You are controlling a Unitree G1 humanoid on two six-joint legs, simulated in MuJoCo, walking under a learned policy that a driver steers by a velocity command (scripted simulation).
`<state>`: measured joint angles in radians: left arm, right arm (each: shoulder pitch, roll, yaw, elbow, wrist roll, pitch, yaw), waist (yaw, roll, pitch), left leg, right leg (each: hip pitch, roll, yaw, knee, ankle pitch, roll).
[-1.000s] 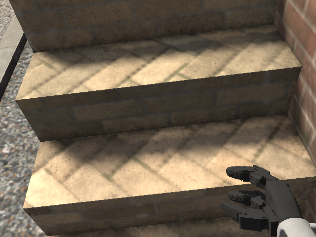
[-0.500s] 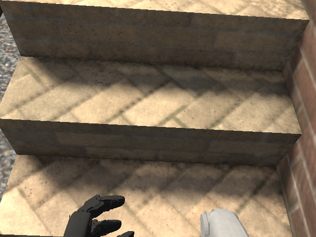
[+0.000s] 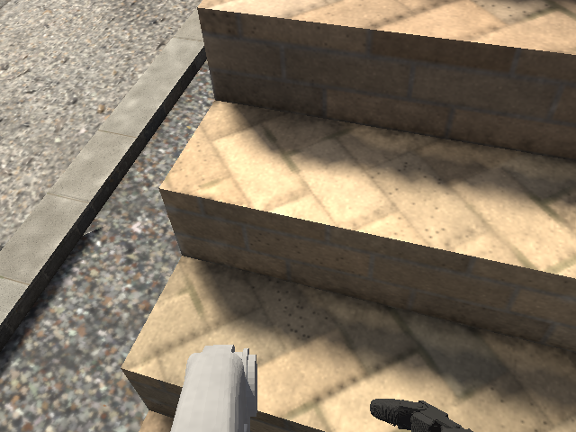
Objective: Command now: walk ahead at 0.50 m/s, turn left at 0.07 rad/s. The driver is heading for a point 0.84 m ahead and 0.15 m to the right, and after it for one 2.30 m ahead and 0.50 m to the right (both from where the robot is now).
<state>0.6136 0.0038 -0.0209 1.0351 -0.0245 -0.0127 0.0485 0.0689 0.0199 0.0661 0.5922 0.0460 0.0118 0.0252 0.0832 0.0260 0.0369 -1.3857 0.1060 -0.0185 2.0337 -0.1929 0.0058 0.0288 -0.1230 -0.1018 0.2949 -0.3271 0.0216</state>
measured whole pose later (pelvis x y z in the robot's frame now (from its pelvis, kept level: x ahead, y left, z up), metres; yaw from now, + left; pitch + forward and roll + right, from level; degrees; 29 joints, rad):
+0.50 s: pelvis +0.25 +0.05 +0.20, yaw -3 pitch -1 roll -4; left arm 0.06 0.04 -0.11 0.72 -0.04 -0.04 0.01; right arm 0.47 -0.07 0.08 1.05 -0.03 -0.07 0.03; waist -0.04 0.00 -0.08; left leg -0.12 0.13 0.13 0.41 -0.27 0.00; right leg -1.47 0.05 0.02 2.35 -0.12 -0.07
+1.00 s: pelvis +0.45 +0.01 +0.37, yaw -2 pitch +0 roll +0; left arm 0.51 0.07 -0.04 1.11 0.04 -0.05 -0.04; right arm 0.16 -0.10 0.07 0.77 0.05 -0.08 0.02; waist 0.01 0.07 -0.10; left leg -0.99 -0.07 -0.18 2.00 -0.10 0.08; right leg -0.27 -0.01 -0.09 0.68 -0.41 -0.05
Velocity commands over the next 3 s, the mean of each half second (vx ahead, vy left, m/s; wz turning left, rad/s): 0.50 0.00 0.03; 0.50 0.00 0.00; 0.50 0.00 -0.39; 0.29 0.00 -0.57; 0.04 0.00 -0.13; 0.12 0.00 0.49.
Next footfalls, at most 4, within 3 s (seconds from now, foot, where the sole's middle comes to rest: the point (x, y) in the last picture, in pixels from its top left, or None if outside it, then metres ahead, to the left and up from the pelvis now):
0.10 left None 0.26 0.16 -0.59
0.68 right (402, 375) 0.46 -0.10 -0.39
1.12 left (236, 233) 0.56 0.17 -0.16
1.28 left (216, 322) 0.54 0.23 -0.39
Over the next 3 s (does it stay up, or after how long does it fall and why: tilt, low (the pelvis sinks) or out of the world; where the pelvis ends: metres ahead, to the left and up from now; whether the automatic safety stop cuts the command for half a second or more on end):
stays up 0.78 0.01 0.62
